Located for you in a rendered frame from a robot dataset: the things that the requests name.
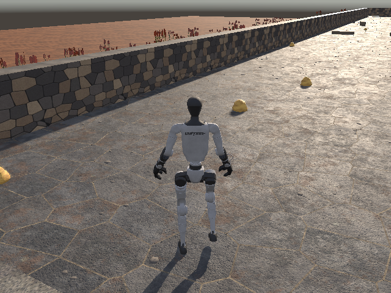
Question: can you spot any robot left hand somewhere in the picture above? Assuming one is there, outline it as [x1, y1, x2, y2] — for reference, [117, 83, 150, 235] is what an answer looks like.
[153, 165, 167, 179]

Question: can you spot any right robot upper arm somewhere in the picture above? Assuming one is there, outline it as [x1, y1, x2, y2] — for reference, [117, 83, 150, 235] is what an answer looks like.
[208, 123, 225, 156]

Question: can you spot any left robot forearm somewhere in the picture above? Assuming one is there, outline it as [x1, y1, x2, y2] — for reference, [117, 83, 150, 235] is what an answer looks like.
[156, 147, 169, 169]

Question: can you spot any left robot upper arm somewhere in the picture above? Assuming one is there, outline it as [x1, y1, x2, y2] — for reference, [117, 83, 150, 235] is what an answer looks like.
[163, 123, 182, 157]

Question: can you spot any right robot forearm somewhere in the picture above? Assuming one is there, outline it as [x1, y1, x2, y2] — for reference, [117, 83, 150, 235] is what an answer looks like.
[219, 146, 231, 167]

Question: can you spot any robot right hand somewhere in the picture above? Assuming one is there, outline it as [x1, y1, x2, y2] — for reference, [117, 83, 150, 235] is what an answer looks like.
[219, 164, 233, 176]

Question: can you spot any robot torso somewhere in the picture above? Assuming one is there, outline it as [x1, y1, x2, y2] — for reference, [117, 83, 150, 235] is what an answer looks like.
[181, 121, 209, 183]

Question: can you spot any right robot shin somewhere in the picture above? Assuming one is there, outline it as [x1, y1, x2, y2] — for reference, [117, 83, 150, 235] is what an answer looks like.
[207, 192, 216, 234]

